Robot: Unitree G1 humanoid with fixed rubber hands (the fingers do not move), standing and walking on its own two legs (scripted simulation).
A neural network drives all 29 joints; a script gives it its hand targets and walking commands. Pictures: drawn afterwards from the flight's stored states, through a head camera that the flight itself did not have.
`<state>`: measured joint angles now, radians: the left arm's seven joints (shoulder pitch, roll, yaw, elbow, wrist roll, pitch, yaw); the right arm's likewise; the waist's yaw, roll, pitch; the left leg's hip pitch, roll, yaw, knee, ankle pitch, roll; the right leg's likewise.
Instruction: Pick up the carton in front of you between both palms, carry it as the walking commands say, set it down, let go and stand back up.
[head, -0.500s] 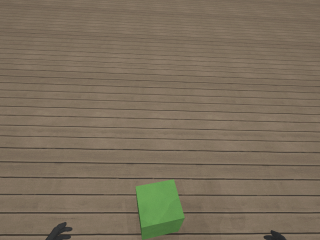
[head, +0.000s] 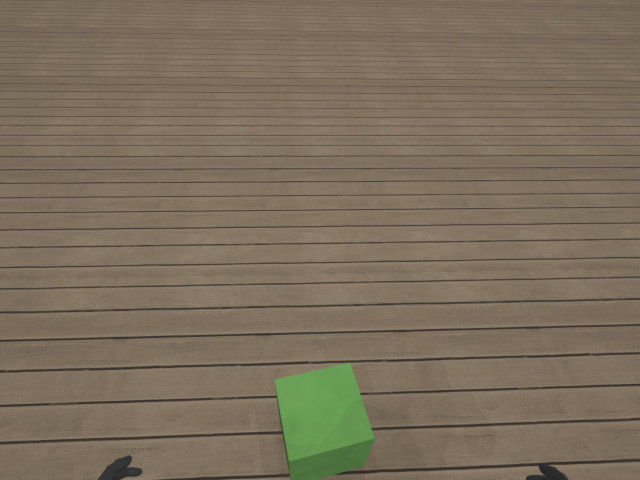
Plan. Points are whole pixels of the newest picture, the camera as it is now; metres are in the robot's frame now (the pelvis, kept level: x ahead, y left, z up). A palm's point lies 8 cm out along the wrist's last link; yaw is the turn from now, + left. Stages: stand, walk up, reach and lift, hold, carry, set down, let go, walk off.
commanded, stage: stand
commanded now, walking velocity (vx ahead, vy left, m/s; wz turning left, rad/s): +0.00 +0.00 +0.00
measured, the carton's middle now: (320, 424) +0.42 +0.00 -0.65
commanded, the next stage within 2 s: none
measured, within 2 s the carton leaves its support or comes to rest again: neither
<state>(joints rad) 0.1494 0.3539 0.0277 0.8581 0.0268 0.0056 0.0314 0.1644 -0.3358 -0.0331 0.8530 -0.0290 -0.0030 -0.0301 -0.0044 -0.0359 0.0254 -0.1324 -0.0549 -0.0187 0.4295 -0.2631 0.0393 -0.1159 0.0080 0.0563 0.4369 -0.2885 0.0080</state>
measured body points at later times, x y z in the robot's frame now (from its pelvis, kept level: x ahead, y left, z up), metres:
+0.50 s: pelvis -0.02 -0.01 +0.01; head -0.03 +0.00 +0.45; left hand +0.07 +0.30 -0.12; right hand +0.07 -0.32 -0.11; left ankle -0.02 +0.10 -0.74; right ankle -0.03 -0.13 -0.74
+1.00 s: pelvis -0.01 -0.01 +0.01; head -0.01 +0.01 +0.46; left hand +0.09 +0.31 -0.12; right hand +0.09 -0.32 -0.10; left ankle -0.02 +0.10 -0.74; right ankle -0.03 -0.13 -0.74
